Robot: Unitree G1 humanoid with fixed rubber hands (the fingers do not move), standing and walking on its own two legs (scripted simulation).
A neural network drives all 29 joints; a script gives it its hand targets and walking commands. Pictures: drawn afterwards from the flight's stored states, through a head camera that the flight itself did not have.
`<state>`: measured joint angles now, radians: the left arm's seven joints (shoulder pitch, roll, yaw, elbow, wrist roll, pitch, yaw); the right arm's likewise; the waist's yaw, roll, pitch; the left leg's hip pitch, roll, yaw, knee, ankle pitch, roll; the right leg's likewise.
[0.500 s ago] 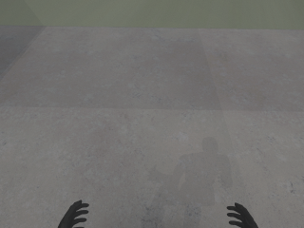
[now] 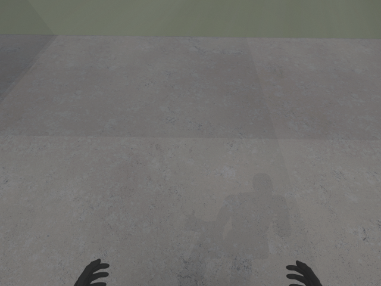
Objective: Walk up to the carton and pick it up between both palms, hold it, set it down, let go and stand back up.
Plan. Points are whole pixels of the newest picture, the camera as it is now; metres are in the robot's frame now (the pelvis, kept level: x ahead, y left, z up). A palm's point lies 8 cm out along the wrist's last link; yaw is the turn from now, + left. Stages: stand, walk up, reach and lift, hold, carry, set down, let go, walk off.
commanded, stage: stand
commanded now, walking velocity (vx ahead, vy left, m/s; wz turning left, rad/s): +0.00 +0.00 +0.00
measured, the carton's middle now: out of the picture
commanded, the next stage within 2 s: walk up in 1.60 s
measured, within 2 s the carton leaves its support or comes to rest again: neither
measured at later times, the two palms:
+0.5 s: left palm out of the picture +0.10 +0.25 -0.09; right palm out of the picture +0.10 -0.25 -0.09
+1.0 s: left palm out of the picture +0.10 +0.25 -0.10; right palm out of the picture +0.09 -0.25 -0.10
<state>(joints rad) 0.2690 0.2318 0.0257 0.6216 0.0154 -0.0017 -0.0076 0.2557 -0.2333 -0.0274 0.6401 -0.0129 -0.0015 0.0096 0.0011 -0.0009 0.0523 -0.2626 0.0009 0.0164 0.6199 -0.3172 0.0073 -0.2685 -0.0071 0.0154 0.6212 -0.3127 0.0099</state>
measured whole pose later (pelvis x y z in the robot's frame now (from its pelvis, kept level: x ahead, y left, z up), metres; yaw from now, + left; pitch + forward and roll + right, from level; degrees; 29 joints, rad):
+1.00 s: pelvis +0.00 +0.00 +0.00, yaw -1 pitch -2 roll +0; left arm 0.30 0.24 0.01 0.66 0.01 0.00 0.00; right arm 0.28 -0.25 -0.01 0.68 -0.01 0.00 0.01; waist 0.00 0.00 0.04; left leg -0.25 0.00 0.03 0.58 -0.29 0.01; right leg -0.27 -0.01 0.03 0.59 -0.29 0.02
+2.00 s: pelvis -0.02 +0.00 +0.00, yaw -12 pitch -3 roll +2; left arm 0.27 0.31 0.05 0.68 0.06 0.07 -0.05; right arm 0.13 -0.31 -0.04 0.70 -0.04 0.00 -0.03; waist 0.01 0.01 0.11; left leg -0.25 0.08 0.21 0.63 -0.32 0.05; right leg -0.48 -0.06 -0.01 1.01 -0.48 0.02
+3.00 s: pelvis -0.21 -0.04 -0.01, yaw -66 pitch -3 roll +2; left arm 0.28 0.26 0.05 0.80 0.03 0.05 -0.09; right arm 0.29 -0.37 -0.12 0.80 -0.02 0.03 -0.03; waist 0.07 0.08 0.01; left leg -0.48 0.18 0.10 0.99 -0.56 0.00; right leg -0.33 -0.05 0.05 0.74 -0.37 -0.01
